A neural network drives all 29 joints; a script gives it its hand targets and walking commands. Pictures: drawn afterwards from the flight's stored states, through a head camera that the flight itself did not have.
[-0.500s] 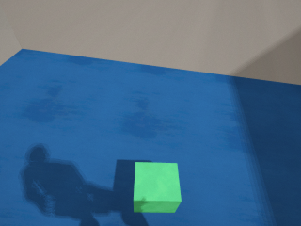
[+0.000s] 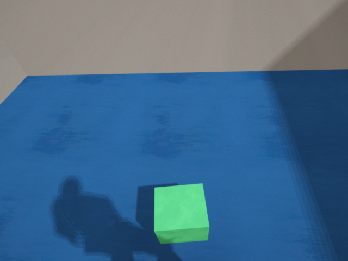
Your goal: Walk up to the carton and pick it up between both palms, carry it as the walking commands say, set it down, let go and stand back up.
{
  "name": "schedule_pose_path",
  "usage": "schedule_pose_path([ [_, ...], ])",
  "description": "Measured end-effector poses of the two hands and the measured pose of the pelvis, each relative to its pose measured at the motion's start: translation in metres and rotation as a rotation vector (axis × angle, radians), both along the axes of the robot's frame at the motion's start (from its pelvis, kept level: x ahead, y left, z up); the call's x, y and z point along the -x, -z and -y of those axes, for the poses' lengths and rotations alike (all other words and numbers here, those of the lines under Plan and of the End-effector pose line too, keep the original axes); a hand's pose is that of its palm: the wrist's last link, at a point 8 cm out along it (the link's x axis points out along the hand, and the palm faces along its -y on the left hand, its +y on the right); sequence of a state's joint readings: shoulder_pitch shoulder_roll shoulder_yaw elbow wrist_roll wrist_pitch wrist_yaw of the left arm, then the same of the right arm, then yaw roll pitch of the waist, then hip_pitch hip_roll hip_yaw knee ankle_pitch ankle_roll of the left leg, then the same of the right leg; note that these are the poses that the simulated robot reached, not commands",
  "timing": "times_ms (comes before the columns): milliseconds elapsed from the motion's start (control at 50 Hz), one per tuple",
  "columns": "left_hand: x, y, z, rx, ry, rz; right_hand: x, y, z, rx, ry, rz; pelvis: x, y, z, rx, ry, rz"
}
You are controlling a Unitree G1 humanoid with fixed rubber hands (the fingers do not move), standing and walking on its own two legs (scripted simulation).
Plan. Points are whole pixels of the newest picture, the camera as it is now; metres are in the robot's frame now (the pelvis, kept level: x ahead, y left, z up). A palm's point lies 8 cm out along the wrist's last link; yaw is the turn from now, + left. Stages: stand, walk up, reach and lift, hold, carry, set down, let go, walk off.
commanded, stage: walk up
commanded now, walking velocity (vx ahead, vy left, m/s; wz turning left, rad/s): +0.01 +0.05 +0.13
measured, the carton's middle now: (181, 214) +0.47 +0.03 -0.66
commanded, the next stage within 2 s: none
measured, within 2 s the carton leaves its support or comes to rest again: neither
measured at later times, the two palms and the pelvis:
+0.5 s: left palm out of the picture +0.00 +0.24 -0.15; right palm out of the picture +0.02 -0.22 -0.15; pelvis +0.02 +0.01 +0.00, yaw +0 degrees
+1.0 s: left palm out of the picture +0.08 +0.20 -0.16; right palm out of the picture +0.15 -0.21 -0.15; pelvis +0.10 +0.00 -0.01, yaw +0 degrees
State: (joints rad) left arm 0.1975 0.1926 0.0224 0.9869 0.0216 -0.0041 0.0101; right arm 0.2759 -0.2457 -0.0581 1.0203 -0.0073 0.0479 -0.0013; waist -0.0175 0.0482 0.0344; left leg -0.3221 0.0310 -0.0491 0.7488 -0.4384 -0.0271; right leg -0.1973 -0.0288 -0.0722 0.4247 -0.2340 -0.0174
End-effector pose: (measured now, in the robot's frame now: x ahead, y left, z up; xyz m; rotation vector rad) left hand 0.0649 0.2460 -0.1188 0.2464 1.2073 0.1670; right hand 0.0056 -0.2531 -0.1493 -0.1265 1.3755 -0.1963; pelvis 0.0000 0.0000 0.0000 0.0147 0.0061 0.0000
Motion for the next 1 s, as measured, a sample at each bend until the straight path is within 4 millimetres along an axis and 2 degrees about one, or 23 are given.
schedule_pose_path([
  [120, 0.010, 0.000, 0.004, -0.001, -0.042, 0.015, -0.015, 0.001, 0.000, -0.003, -0.044, 0.008, 0.001, 0.000, 0.000, -0.005, -0.027, 0.005],
  [220, 0.027, 0.019, -0.001, 0.045, -0.066, -0.035, -0.031, -0.001, -0.016, 0.019, -0.070, 0.058, 0.001, 0.006, -0.008, 0.030, -0.040, 0.016],
  [360, 0.055, 0.027, 0.006, 0.100, -0.102, -0.116, -0.033, -0.011, -0.041, -0.001, -0.080, 0.065, -0.003, -0.001, -0.012, 0.012, -0.023, 0.026],
  [440, 0.066, 0.028, 0.005, 0.106, -0.087, -0.161, -0.027, -0.007, -0.043, -0.016, -0.059, 0.058, -0.010, 0.001, -0.012, 0.005, -0.012, 0.026],
  [540, 0.057, 0.025, 0.004, 0.058, -0.081, -0.174, -0.011, 0.005, -0.028, -0.027, -0.010, -0.012, -0.030, 0.007, -0.001, -0.014, 0.004, 0.025],
  [600, 0.046, 0.020, 0.010, 0.037, -0.102, -0.153, -0.009, 0.010, -0.020, -0.038, -0.019, -0.069, -0.043, 0.008, 0.005, 0.006, -0.013, 0.016],
  [660, 0.044, 0.017, 0.015, 0.027, -0.123, -0.166, -0.028, 0.006, -0.015, -0.038, -0.031, -0.079, -0.055, 0.005, 0.009, 0.000, -0.014, 0.009],
  [740, 0.050, 0.018, 0.024, 0.040, -0.146, -0.238, -0.073, 0.002, -0.014, -0.018, -0.056, -0.016, -0.068, 0.003, 0.007, -0.004, -0.007, 0.015],
  [800, 0.047, 0.028, 0.030, 0.073, -0.146, -0.289, -0.103, 0.004, -0.018, 0.002, -0.064, 0.041, -0.079, 0.008, 0.002, 0.009, -0.013, 0.031],
  [900, 0.018, 0.035, 0.040, 0.117, -0.138, -0.266, -0.135, 0.000, -0.033, -0.010, -0.060, 0.088, -0.095, 0.007, -0.002, -0.006, -0.005, 0.026],
  [1000, -0.011, 0.036, 0.042, 0.127, -0.122, -0.217, -0.146, 0.001, -0.046, -0.026, -0.042, 0.100, -0.104, 0.006, -0.004, -0.009, -0.001, 0.020],
])
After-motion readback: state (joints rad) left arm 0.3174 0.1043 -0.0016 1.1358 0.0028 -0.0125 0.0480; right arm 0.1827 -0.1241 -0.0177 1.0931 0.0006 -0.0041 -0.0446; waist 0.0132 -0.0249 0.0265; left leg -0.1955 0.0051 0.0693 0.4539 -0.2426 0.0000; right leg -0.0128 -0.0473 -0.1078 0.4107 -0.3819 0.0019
